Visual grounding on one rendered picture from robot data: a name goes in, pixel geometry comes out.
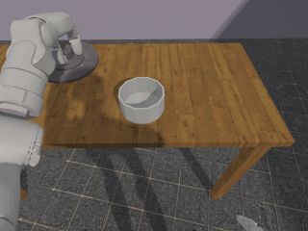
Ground pot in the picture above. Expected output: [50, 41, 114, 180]
[118, 77, 165, 124]

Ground robot left forearm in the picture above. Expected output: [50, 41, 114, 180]
[0, 14, 59, 120]

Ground knob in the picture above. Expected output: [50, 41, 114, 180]
[60, 43, 74, 60]

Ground robot right hand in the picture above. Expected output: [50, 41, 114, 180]
[237, 215, 264, 231]

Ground robot left hand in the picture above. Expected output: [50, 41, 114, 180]
[33, 12, 83, 65]

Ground left robot upper arm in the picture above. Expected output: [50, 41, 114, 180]
[0, 115, 43, 231]

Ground lid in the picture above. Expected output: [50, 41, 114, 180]
[48, 40, 99, 84]

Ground table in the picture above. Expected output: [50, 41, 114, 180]
[0, 42, 295, 201]

